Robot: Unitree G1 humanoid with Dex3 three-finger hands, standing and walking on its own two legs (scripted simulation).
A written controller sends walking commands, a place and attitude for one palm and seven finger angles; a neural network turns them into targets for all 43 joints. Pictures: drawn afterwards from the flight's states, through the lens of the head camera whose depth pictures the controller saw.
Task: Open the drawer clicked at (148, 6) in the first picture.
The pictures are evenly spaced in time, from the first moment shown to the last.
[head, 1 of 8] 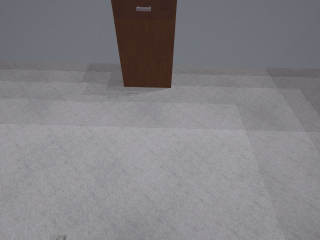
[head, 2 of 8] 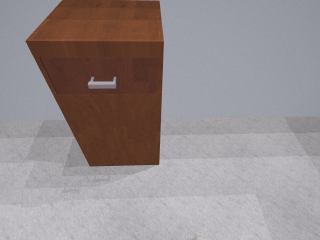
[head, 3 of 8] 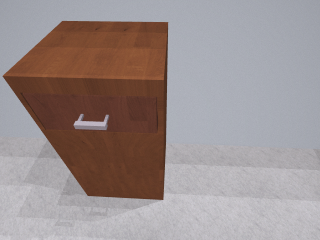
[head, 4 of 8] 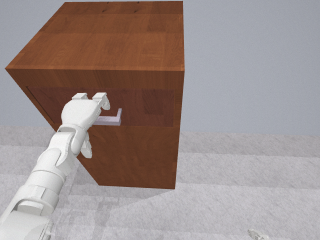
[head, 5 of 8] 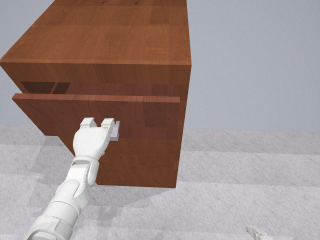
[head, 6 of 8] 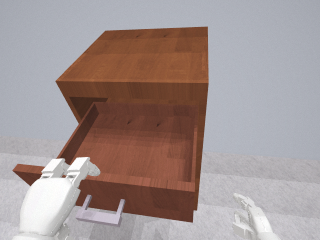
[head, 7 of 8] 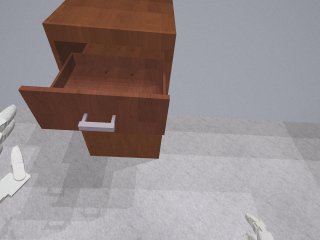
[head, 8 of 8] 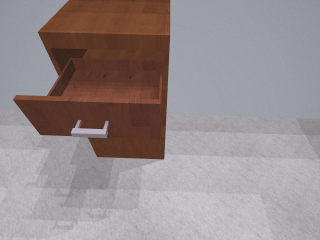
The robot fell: no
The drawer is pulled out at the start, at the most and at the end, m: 0.00 0.30 0.29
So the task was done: yes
